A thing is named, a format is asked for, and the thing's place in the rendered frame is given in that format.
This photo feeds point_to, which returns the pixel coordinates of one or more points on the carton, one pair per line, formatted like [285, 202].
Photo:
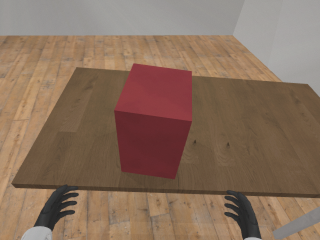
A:
[153, 117]

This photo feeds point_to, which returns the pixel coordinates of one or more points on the right robot hand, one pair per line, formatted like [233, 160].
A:
[246, 217]

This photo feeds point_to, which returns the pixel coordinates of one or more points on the left robot hand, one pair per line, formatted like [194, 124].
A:
[50, 213]

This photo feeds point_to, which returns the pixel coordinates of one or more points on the table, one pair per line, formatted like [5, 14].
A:
[259, 138]

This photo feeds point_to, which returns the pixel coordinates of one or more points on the left robot forearm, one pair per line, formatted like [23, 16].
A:
[38, 233]

